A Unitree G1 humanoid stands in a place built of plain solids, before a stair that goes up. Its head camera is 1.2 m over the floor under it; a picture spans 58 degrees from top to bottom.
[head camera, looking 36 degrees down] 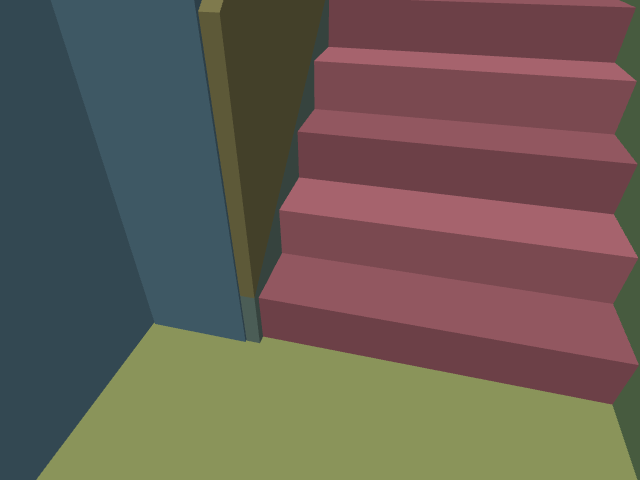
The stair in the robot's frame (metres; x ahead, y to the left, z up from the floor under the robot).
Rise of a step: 0.19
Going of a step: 0.25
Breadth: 1.15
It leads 14 degrees to the right of straight ahead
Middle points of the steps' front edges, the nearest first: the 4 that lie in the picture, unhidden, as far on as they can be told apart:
0.92 -0.35 0.19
1.17 -0.41 0.39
1.41 -0.47 0.58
1.66 -0.53 0.77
